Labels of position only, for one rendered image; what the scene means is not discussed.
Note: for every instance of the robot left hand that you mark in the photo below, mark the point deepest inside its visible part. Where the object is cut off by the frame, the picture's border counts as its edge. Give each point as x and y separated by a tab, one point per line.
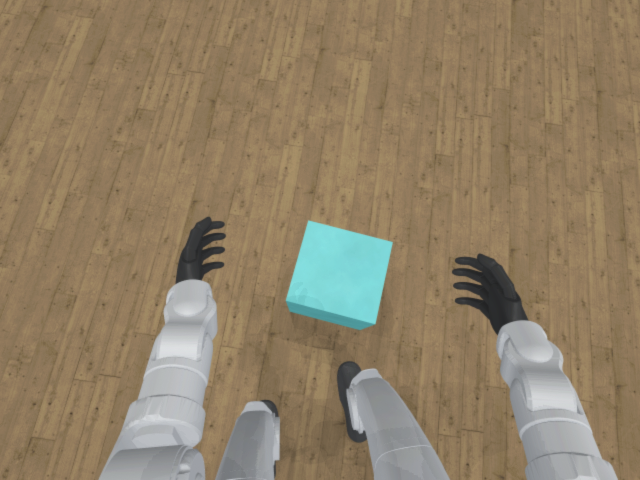
192	256

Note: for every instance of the carton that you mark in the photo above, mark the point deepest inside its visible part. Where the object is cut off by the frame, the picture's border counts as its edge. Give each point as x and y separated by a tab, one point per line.
339	276

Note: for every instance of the robot right forearm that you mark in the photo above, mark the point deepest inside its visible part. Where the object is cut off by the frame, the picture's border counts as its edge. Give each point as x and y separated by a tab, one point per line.
556	435

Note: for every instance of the robot right thigh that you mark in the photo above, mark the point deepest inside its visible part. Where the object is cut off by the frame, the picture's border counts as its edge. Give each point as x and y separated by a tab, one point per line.
398	447

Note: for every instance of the robot right hand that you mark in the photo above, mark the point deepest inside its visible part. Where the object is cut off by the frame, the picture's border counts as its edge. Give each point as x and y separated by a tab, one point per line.
501	304

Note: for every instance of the robot left forearm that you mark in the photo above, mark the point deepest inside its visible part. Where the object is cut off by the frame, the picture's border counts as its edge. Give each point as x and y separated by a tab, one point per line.
169	407

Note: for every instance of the robot left shin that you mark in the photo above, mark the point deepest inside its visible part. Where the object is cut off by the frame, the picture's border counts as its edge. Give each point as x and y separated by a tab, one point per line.
255	406

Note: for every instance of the left robot upper arm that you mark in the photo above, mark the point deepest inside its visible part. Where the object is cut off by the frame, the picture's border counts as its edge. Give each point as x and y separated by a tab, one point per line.
177	462

